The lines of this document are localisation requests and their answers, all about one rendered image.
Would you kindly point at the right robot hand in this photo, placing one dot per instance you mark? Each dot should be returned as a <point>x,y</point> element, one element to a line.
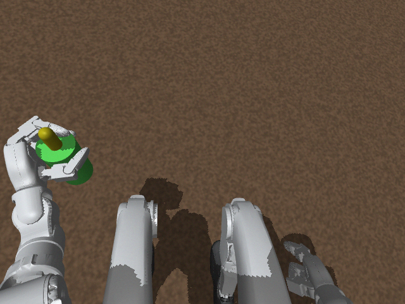
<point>303,280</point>

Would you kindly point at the right robot foot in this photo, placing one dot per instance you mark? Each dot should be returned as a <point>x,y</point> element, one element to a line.
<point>215,267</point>

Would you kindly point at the bottle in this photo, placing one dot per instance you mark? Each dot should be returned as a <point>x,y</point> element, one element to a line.
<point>54,150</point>

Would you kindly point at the left robot hand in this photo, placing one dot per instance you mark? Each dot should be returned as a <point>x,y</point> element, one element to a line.
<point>26,169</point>

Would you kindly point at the left robot arm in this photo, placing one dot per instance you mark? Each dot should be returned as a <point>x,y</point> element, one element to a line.
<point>37,275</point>

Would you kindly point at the right robot arm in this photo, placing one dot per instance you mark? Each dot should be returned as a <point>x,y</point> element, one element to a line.
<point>330,294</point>

